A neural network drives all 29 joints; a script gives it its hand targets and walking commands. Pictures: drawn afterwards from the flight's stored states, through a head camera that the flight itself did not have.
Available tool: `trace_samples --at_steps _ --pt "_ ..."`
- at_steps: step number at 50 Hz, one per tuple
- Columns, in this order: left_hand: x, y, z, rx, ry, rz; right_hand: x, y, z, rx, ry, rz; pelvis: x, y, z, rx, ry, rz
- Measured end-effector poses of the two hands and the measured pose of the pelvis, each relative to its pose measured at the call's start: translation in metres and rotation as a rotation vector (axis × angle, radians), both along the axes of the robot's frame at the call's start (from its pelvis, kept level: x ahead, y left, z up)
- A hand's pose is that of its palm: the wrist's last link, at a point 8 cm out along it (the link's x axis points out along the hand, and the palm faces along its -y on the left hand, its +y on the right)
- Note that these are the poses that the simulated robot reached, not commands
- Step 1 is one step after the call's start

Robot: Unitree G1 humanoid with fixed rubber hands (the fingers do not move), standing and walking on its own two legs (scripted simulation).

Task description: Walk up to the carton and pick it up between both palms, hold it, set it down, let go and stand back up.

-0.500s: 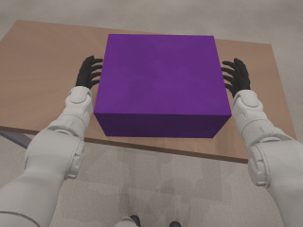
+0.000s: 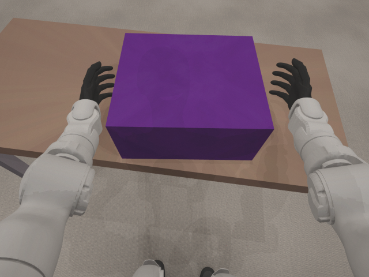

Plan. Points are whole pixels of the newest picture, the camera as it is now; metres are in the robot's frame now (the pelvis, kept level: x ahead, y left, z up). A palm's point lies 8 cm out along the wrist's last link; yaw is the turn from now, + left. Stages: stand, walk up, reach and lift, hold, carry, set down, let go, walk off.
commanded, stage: set down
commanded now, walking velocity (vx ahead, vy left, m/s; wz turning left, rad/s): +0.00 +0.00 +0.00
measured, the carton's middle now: (188, 96) +0.52 +0.03 +0.02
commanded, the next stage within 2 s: none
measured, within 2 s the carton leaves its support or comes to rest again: neither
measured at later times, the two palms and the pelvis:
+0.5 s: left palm (66, 89) +0.45 +0.28 +0.10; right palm (322, 92) +0.48 -0.24 +0.11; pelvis -0.01 -0.01 +0.00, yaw +1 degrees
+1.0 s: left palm (51, 83) +0.44 +0.30 +0.13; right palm (332, 82) +0.47 -0.24 +0.14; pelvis -0.01 +0.00 +0.01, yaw +0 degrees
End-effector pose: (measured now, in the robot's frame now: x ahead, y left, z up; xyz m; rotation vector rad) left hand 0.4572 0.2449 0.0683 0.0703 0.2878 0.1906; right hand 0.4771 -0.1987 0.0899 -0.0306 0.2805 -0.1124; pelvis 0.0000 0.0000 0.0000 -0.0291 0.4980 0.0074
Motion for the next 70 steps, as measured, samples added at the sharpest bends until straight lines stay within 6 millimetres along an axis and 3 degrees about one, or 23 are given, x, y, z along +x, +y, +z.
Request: trace_samples --at_steps 15,37,49,59,70 --pt "-0.005 0.039 0.030 0.045 -0.011 0.056 -0.002 -0.036 0.019 -0.008 -0.009 -0.019 -0.008 -0.003 -0.003 0.006 -0.014 0.000" --pt "-0.006 0.041 0.029 0.016 -0.002 0.027 0.002 -0.032 0.034 -0.008 -0.033 -0.010 -0.007 -0.006 0.001 0.005 -0.042 0.007" --pt "-0.014 0.053 0.057 0.031 -0.024 0.031 -0.004 -0.038 0.052 0.012 -0.051 -0.019 -0.006 -0.003 0.010 0.003 -0.088 0.007" --pt "-0.027 0.043 0.067 0.027 -0.017 -0.016 -0.022 -0.048 0.058 0.012 -0.046 -0.012 -0.008 -0.005 0.020 0.011 -0.161 0.008" --pt "-0.068 0.029 0.033 0.007 0.011 -0.058 -0.066 -0.044 0.023 0.021 -0.013 0.020 -0.008 -0.011 0.028 0.021 -0.248 0.007"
